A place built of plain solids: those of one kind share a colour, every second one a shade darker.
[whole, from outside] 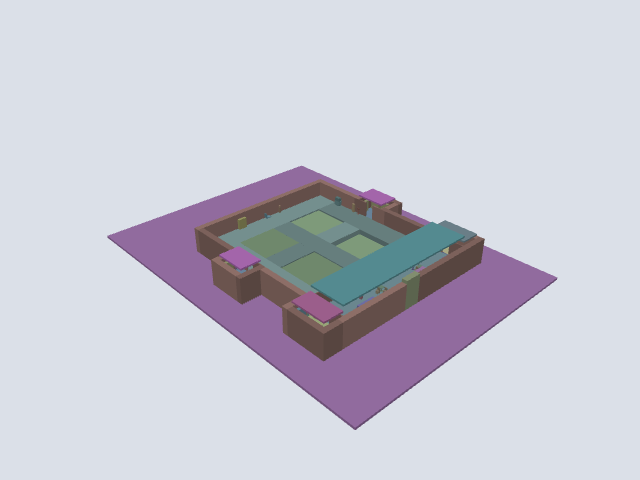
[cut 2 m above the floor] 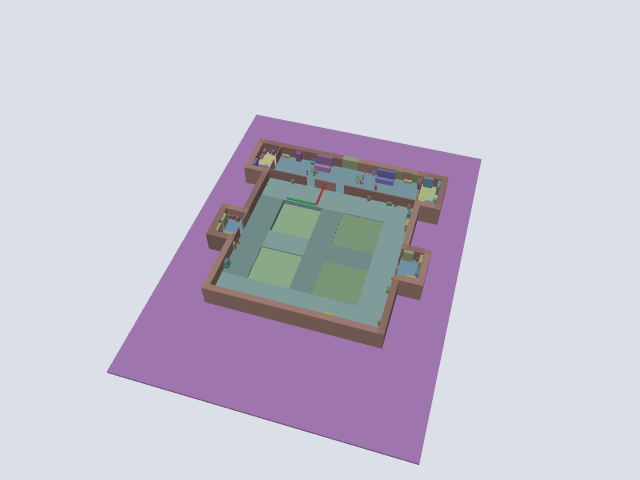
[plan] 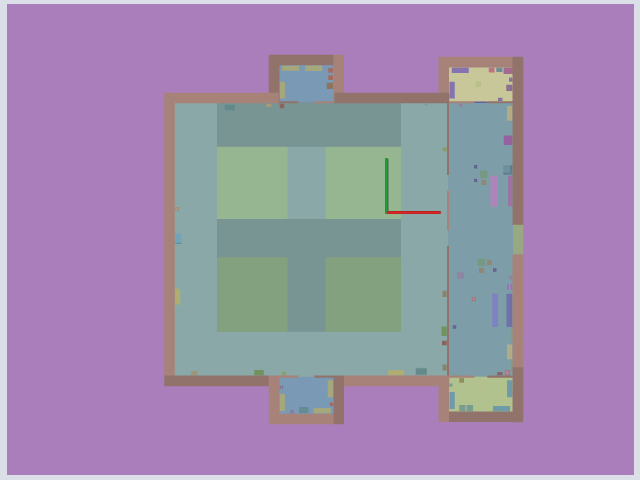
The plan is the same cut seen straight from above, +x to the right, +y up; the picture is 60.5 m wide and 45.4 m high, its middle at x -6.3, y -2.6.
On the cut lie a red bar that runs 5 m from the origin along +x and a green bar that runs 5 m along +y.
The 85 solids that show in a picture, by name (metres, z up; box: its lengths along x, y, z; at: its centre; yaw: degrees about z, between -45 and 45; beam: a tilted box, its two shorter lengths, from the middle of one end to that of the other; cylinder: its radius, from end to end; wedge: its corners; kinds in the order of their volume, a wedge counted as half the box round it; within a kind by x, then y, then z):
{
 "ground_under_all_1": {"box": [59.3, 44.56, 0.4], "at": [-6.26, -2.55, -1.94]},
 "floor_gang_1": {"box": [4.1, 25.95, 1.79], "at": [-18.09, -2.55, -0.9]},
 "floor_gang_2": {"box": [3.6, 7.05, 1.79], "at": [-7.58, -7.75, -0.9]},
 "floor_gang_3": {"box": [3.6, 6.85, 1.79], "at": [-7.58, 2.8, -0.9]},
 "floor_gang_4": {"box": [17.4, 4.25, 1.79], "at": [-7.33, -13.4, -0.9]},
 "floor_gang_5": {"box": [17.4, 3.6, 1.79], "at": [-7.33, -2.42, -0.9]},
 "floor_gang_6": {"box": [17.4, 4.2, 1.79], "at": [-7.33, 8.32, -0.9]},
 "floor_gang_7": {"box": [4.45, 25.95, 1.79], "at": [3.59, -2.55, -0.9]},
 "wall_1": {"box": [1.0, 27.75, 4.46], "at": [-20.54, -2.55, 0.44]},
 "wall_2": {"box": [10.81, 1.0, 4.46], "at": [-15.63, -15.93, 0.44]},
 "wall_3": {"box": [10.81, 1.0, 4.46], "at": [-15.63, 10.83, 0.44]},
 "wall_4": {"box": [1.0, 4.6, 4.46], "at": [-10.64, -17.73, 0.44]},
 "wall_5": {"box": [1.0, 4.6, 4.46], "at": [-10.64, 12.62, 0.44]},
 "wall_6": {"box": [2.0, 0.2, 4.46], "at": [-9.34, 10.43, 0.44]},
 "wall_7": {"box": [7.1, 1.0, 4.46], "at": [-7.58, -19.53, 0.44]},
 "wall_8": {"box": [7.1, 1.0, 4.46], "at": [-7.58, 14.43, 0.44]},
 "wall_9": {"box": [1.91, 0.2, 4.46], "at": [-5.88, 10.43, 0.44]},
 "wall_10": {"box": [1.0, 4.6, 4.46], "at": [-4.53, -17.73, 0.44]},
 "wall_11": {"box": [1.0, 4.6, 4.46], "at": [-4.53, 12.62, 0.44]},
 "wall_12": {"box": [10.85, 1.0, 4.46], "at": [0.49, -15.93, 0.44]},
 "wall_13": {"box": [10.85, 1.0, 4.46], "at": [0.49, 10.83, 0.44]},
 "wall_14": {"box": [1.0, 4.4, 4.46], "at": [5.41, -17.62, 0.44]},
 "wall_15": {"box": [1.0, 4.4, 4.46], "at": [5.41, 12.53, 0.44]},
 "wall_16": {"box": [0.2, 12.45, 4.46], "at": [5.82, -9.4, 0.44]},
 "wall_17": {"box": [0.2, 3.73, 4.46], "at": [5.82, 0.19, 0.44]},
 "wall_18": {"box": [0.2, 6.98, 4.46], "at": [5.82, 7.04, 0.44]},
 "wall_19": {"box": [2.6, 0.2, 4.46], "at": [7.01, -15.53, 0.44]},
 "wall_20": {"box": [2.6, 0.2, 4.46], "at": [7.01, 10.43, 0.44]},
 "wall_21": {"box": [8.0, 1.0, 4.46], "at": [8.91, -19.33, 0.44]},
 "wall_22": {"box": [8.0, 1.0, 4.46], "at": [8.91, 14.23, 0.44]},
 "wall_23": {"box": [2.6, 0.2, 4.46], "at": [10.82, -15.53, 0.44]},
 "wall_24": {"box": [2.6, 0.2, 4.46], "at": [10.82, 10.43, 0.44]},
 "wall_25": {"box": [1.0, 5.2, 4.46], "at": [12.42, -17.23, 0.44]},
 "wall_26": {"box": [1.0, 12.48, 4.46], "at": [12.42, -10.19, 0.44]},
 "wall_27": {"box": [1.0, 12.48, 4.46], "at": [12.42, 5.09, 0.44]},
 "wall_28": {"box": [1.0, 5.2, 4.46], "at": [12.42, 12.12, 0.44]},
 "floor_foyer_1": {"box": [6.2, 25.95, 1.79], "at": [8.91, -2.55, -0.9]},
 "step_tier_1": {"box": [6.65, 7.05, 1.79], "at": [-12.71, -7.75, -0.9]},
 "step_tier_2": {"box": [6.65, 6.85, 1.54], "at": [-12.71, 2.8, -1.02]},
 "step_tier_3": {"box": [7.15, 7.05, 1.62], "at": [-2.21, -7.75, -0.98]},
 "step_tier_4": {"box": [7.15, 6.85, 0.87], "at": [-2.21, 2.8, -1.35]},
 "floor_side_1": {"box": [5.3, 3.6, 1.79], "at": [-7.58, -17.32, -0.9]},
 "floor_side_2": {"box": [5.3, 3.6, 1.79], "at": [-7.58, 12.22, -0.9]},
 "ceil_foyer_1": {"box": [6.2, 25.95, 0.3], "at": [8.91, -2.55, 4.35]},
 "floor_cloaks_1": {"box": [6.2, 3.4, 1.79], "at": [8.91, 12.12, -0.9]},
 "floor_store_1": {"box": [6.2, 3.4, 1.79], "at": [8.91, -17.23, -0.9]},
 "door_leaf_1": {"box": [0.97, 2.8, 5.06], "at": [12.43, -2.55, 0.74]},
 "ceil_side_1": {"box": [5.3, 3.6, 0.3], "at": [-7.58, -17.32, 3.4]},
 "ceil_side_2": {"box": [5.3, 3.6, 0.3], "at": [-7.58, 12.22, 3.4]},
 "shelves_side_1": {"box": [0.5, 1.6, 2.0], "at": [-9.86, -17.98, 1.0]},
 "shelves_side_2": {"box": [0.5, 1.6, 2.0], "at": [-9.86, 11.57, 1.0]},
 "shelves_side_3": {"box": [1.6, 0.5, 2.0], "at": [-9.09, 13.64, 1.0]},
 "shelves_side_4": {"box": [1.6, 0.5, 2.0], "at": [-6.88, 13.64, 1.0]},
 "shelves_side_5": {"box": [1.6, 0.5, 2.0], "at": [-6.08, -18.75, 1.0]},
 "shelves_side_6": {"box": [0.5, 1.6, 2.0], "at": [-5.32, -16.68, 1.0]},
 "ceil_cloaks_1": {"box": [6.2, 3.4, 0.3], "at": [8.91, 12.12, 3.4]},
 "ceil_store_1": {"box": [6.2, 3.4, 0.3], "at": [8.91, -17.23, 3.4]},
 "shelves_store_1": {"box": [0.5, 1.6, 2.0], "at": [6.2, -17.77, 1.0]},
 "shelves_store_2": {"box": [1.6, 0.5, 2.0], "at": [10.87, -18.55, 1.0]},
 "shelves_store_3": {"box": [0.5, 1.6, 2.0], "at": [11.63, -16.68, 1.0]},
 "cloakroom_foyer_1": {"box": [0.55, 3.15, 1.0], "at": [10.26, -9.25, 0.5]},
 "cloakroom_foyer_2": {"box": [0.55, 3.15, 1.75], "at": [11.61, -9.25, 0.87]},
 "bar_foyer_1": {"box": [0.65, 2.9, 1.1], "at": [10.16, 2.02, 0.55]},
 "bar_foyer_2": {"box": [0.4, 2.9, 2.1], "at": [11.69, 2.02, 1.05]},
 "shelves_cloaks_1": {"box": [0.5, 1.6, 2.0], "at": [6.2, 11.57, 1.0]},
 "shelves_cloaks_2": {"box": [1.6, 0.5, 2.0], "at": [6.96, 13.45, 1.0]},
 "lockers_1": {"box": [0.48, 1.5, 1.8], "at": [-19.76, -7.95, 0.9]},
 "lockers_2": {"box": [1.5, 0.48, 1.8], "at": [0.92, -15.15, 0.9]},
 "machine_foyer_1": {"box": [0.8, 0.9, 1.73], "at": [11.48, 6.83, 0.96]},
 "cart_1": {"box": [0.98, 0.58, 0.58], "at": [-14.84, 9.94, 1.21]},
 "cart_2": {"box": [0.98, 0.58, 0.58], "at": [3.27, -15.04, 1.21]},
 "fridge_store_1": {"box": [0.6, 0.6, 1.8], "at": [7.17, -18.5, 0.9]},
 "bench_foyer_1": {"box": [0.5, 1.4, 0.46], "at": [11.63, -13.18, 0.22]},
 "bench_foyer_2": {"box": [0.5, 1.4, 0.46], "at": [11.63, 9.38, 0.22]},
 "poster_case_foyer_1": {"box": [0.14, 1.1, 1.6], "at": [11.81, -14.47, 1.3]},
 "poster_case_foyer_2": {"box": [0.14, 1.1, 1.6], "at": [11.81, -11.47, 1.3]},
 "chest_1": {"box": [0.9, 0.5, 0.53], "at": [-12.07, -15.14, 0.26]},
 "chest_2": {"box": [0.5, 0.9, 0.53], "at": [5.43, -11.23, 0.26]},
 "hamper_cloaks_1": {"box": [0.9, 0.6, 0.72], "at": [11.52, 13.39, 0.36]},
 "hamper_side_1": {"box": [0.9, 0.6, 0.72], "at": [-7.83, -18.7, 0.36]},
 "armchair_foyer_1": {"box": [0.86, 0.9, 0.33], "at": [11.46, 4.03, 0.27]},
 "cafe_table_foyer_1": {"box": [0.7, 0.7, 0.04], "at": [8.97, -4.72, 0.72]},
 "cafe_table_foyer_2": {"box": [0.7, 0.7, 0.04], "at": [9.19, 3.61, 0.72]},
 "trolley_1": {"box": [0.6, 1.0, 0.06], "at": [-19.7, -2.48, 0.2]},
 "low_table_foyer_1": {"box": [0.66, 0.6, 0.04], "at": [7.0, -5.95, 0.41]}
}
